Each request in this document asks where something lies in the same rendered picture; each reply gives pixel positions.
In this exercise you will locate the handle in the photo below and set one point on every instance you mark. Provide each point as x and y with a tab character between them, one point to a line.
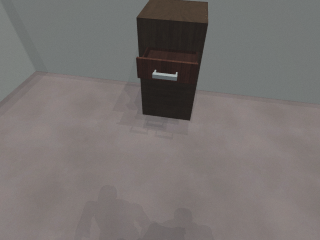
164	76

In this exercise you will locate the drawer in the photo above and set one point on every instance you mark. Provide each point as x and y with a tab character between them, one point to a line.
168	61

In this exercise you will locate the cabinet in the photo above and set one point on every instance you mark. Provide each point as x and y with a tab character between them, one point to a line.
177	25

